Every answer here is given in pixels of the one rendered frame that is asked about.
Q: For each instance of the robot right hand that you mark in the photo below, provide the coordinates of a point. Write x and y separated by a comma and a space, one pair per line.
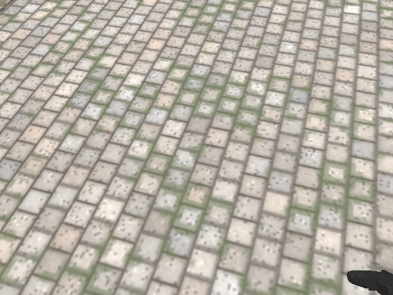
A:
382, 282

